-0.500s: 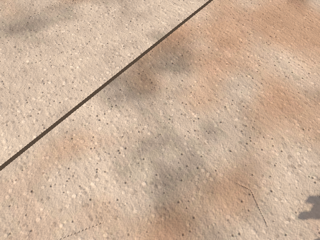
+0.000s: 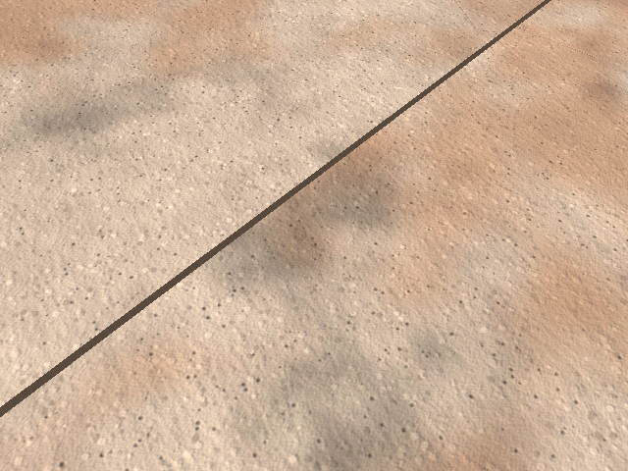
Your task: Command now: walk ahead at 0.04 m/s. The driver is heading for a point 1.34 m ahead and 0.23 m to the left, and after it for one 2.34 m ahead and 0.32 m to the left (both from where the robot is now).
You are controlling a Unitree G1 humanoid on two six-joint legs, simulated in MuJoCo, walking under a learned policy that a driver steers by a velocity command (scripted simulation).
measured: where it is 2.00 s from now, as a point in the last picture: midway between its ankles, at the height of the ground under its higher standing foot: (288, 359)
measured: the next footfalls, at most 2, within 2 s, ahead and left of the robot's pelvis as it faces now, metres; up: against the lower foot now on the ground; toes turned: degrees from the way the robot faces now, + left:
left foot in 0.94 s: +0.37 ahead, +0.14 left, +0.00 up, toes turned +2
right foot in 1.54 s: +0.69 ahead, -0.01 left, +0.00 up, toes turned -4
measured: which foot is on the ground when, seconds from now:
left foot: down 0.00-0.66, up 0.68-0.92, down 0.94-1.00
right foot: down 0.00-0.94, up 0.96-1.00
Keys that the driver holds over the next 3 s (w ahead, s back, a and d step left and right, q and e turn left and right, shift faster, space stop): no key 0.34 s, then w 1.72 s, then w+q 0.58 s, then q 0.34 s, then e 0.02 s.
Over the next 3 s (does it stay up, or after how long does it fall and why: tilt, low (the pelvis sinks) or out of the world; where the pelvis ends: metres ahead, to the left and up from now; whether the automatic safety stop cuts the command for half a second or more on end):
stays up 1.25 0.10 0.00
